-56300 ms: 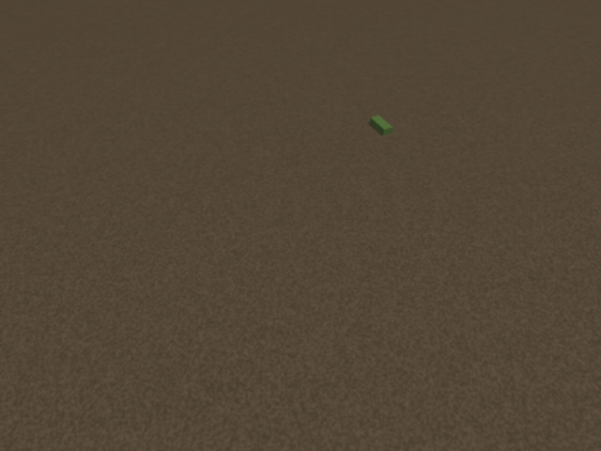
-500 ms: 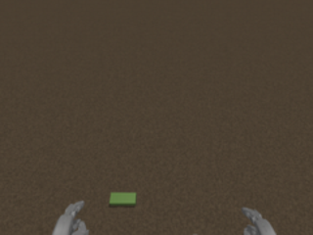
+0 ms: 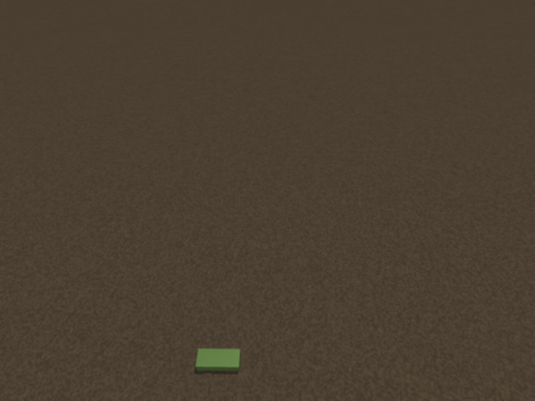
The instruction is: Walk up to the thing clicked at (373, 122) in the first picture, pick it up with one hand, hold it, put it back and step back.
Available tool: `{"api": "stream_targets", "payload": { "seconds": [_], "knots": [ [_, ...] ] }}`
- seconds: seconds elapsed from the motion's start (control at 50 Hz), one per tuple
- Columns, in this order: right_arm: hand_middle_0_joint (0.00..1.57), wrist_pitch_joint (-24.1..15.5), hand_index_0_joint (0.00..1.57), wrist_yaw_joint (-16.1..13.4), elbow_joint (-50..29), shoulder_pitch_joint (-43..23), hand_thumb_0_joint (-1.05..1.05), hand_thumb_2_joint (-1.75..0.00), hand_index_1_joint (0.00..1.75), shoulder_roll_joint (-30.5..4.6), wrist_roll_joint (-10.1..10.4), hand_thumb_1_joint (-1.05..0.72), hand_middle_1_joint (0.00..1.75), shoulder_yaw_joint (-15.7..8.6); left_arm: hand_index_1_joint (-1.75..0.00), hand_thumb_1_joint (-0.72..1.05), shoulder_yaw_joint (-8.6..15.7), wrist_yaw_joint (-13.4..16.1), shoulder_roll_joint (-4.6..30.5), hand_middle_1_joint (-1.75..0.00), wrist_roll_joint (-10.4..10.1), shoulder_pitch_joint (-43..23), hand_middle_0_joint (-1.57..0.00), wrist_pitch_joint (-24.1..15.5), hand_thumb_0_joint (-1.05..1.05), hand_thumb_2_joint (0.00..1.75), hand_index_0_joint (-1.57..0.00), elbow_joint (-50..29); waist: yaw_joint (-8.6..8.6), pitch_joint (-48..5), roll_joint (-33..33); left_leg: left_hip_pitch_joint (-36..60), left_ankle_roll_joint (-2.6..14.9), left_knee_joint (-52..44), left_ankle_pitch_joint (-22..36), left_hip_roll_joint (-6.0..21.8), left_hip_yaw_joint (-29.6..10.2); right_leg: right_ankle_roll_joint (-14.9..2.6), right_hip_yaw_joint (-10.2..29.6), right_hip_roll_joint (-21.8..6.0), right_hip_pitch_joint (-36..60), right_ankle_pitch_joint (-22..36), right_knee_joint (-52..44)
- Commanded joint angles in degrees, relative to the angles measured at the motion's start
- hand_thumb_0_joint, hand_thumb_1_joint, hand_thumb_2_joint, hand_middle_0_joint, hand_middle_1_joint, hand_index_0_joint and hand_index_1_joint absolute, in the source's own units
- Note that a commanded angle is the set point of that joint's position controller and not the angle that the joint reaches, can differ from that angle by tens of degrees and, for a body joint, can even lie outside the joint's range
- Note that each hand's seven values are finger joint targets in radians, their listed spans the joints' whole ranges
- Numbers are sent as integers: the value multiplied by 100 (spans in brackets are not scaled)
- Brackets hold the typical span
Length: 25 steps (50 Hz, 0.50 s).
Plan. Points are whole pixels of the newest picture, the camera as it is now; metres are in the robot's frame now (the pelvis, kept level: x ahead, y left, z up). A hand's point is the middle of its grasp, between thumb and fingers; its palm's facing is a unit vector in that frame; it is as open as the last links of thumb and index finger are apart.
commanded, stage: stand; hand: left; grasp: from above
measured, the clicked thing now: (218, 359) +0.44 +0.20 -0.75
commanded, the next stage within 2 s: step back in 1.88 s
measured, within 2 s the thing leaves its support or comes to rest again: neither
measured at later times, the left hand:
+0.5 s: hand out of the picture +0.04 +0.22 -0.16, palm faces +0.02 -0.94 -0.33, open 7.4 cm
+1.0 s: hand out of the picture +0.09 +0.21 -0.15, palm faces +0.02 -0.94 -0.33, open 7.4 cm
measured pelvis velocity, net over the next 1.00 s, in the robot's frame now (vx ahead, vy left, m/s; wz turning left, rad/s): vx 0.01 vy -0.03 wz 0.00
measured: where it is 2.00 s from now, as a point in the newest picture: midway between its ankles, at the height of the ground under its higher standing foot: outside the picture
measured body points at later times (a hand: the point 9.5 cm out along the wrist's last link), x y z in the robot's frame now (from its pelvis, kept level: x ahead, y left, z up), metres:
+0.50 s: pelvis +0.00 -0.02 +0.01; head +0.00 -0.02 +0.46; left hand +0.04 +0.27 -0.13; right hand +0.06 -0.31 -0.13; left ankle +0.01 +0.11 -0.74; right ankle +0.01 -0.15 -0.74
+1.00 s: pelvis +0.01 -0.03 +0.01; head +0.01 -0.03 +0.46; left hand +0.08 +0.26 -0.13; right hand +0.08 -0.32 -0.13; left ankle +0.01 +0.11 -0.74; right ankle +0.01 -0.15 -0.74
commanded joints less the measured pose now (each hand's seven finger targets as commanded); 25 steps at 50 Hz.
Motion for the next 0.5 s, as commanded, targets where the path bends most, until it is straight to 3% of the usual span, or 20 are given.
{"api": "stream_targets", "payload": {
  "seconds": [0.0, 0.04, 0.2, 0.26, 0.36, 0.42, 0.48],
  "knots": [
    [20, -97, 20, -35, -273, -270, 0, -90, 30, -1201, 12, -90, 30, -255, -30, 90, 199, 48, 1043, -30, 2, -258, -20, -146, 0, 90, -20, -159, -21, 110, 111, -573, 67, -1134, -150, 591, -689, -304, 245, -188, 137, -11, -621],
    [20, -103, 20, -18, -220, -261, 0, -90, 30, -1151, 23, -90, 30, -245, -30, 90, 183, 37, 1032, -30, 3, -233, -20, -181, 0, 90, -20, -68, -39, 50, 76, -390, 64, -1103, 113, 605, -665, -307, 279, -232, 131, 113, -687],
    [20, -111, 20, 23, -114, -343, 0, -90, 30, -1218, 25, -90, 30, -235, -30, 90, 172, 11, 1111, -30, -11, -312, -20, -207, 0, 90, -20, 45, -33, 125, 169, -471, 43, -1229, -101, 622, -683, -290, 297, -242, 128, -32, -842],
    [20, -128, 20, 26, -88, -325, 0, -90, 30, -1197, 41, -90, 30, -208, -30, 90, 173, 13, 1155, -30, -23, -370, -20, -241, 0, 90, -20, 73, -74, -114, 39, -174, 42, -1089, 484, 621, -582, -310, 362, -318, 184, 201, -891],
    [20, -117, 20, 27, -9, -329, 0, -90, 30, -1238, 46, -90, 30, -166, -30, 90, 173, 10, 1202, -30, -47, -372, -20, -233, 0, 90, -20, 149, -47, -34, 39, -240, 37, -1139, 361, 625, -591, -307, 340, -301, 211, 166, -949],
    [20, -125, 20, 24, 0, -340, 0, -90, 30, -1229, 54, -90, 30, -135, -30, 90, 173, 3, 1213, -30, -57, -451, -20, -244, 0, 90, -20, 161, -66, -118, 8, -47, 33, -1089, 736, 661, -546, -329, 365, -327, 210, 391, -954],
    [20, -130, 20, 16, 31, -337, 0, -90, 30, -1291, 60, -90, 30, -118, -30, 90, 177, -9, 1231, -30, -76, -487, -20, -235, 0, 90, -20, 179, -72, -96, 97, -118, 10, -1149, 648, 657, -530, -321, 368, -313, 264, 380, -962]
  ]
}}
